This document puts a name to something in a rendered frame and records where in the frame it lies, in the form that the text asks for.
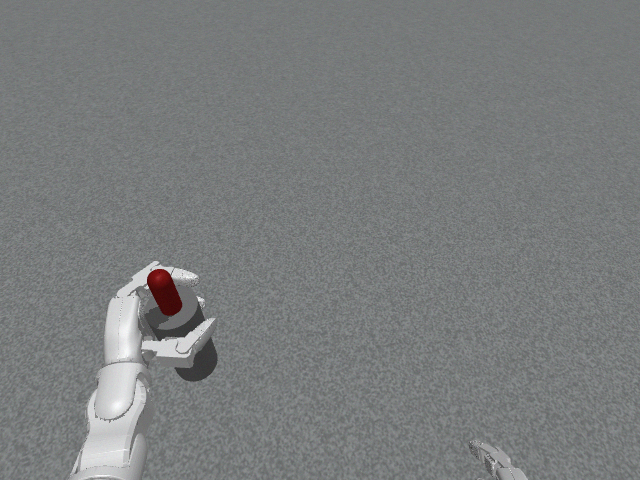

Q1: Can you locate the left robot arm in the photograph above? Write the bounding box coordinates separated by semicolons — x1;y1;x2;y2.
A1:
68;361;155;480

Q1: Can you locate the bottle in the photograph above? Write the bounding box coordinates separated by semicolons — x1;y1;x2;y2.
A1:
144;269;218;382

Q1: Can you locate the right robot hand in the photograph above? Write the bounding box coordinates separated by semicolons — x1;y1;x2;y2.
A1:
469;440;528;480

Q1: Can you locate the left robot hand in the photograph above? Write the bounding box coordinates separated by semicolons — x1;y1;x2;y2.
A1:
103;261;217;369

